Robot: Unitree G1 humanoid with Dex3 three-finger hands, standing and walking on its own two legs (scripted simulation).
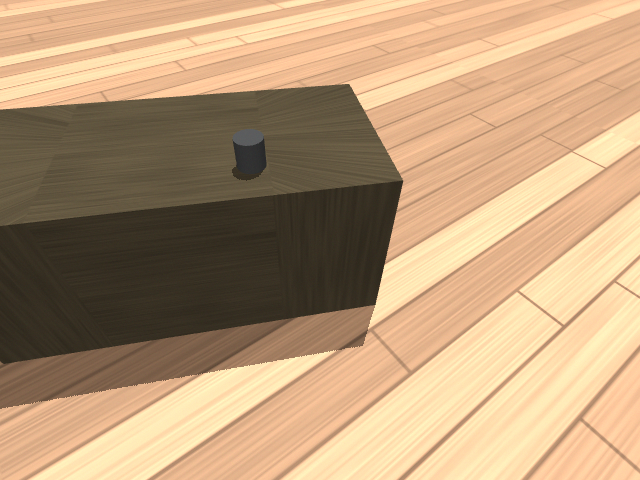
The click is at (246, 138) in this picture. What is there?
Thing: squat round
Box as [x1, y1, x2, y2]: [232, 129, 265, 173]
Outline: 240,130 236,132 232,138 237,167 240,171 245,173 258,172 265,167 263,135 261,132 254,129
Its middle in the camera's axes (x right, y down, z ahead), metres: -0.18 -0.24 +1.06
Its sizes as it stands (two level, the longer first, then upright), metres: 0.083 0.083 0.090
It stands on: a support 0.60 m high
